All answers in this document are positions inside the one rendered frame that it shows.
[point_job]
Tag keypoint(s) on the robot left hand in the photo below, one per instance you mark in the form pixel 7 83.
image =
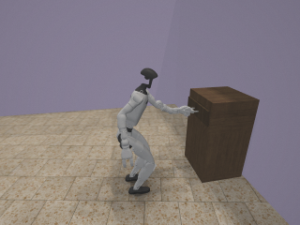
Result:
pixel 185 110

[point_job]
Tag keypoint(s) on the right robot thigh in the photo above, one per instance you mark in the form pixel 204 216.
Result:
pixel 139 149

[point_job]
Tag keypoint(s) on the left robot forearm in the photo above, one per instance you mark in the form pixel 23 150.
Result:
pixel 170 110

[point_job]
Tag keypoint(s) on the drawer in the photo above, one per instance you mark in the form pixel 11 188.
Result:
pixel 202 112

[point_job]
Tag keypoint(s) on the right robot forearm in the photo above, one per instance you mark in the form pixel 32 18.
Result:
pixel 121 124

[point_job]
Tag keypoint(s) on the robot torso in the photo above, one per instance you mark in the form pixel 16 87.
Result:
pixel 134 117

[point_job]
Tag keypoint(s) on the handle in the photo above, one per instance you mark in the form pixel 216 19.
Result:
pixel 192 111

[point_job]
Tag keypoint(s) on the cabinet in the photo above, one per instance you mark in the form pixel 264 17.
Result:
pixel 218 151

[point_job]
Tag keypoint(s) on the robot right hand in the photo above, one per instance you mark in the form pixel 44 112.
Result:
pixel 127 154

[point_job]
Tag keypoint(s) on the robot right upper arm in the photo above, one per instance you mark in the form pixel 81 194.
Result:
pixel 135 101

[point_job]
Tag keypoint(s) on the robot left upper arm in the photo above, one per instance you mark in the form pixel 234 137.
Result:
pixel 157 104

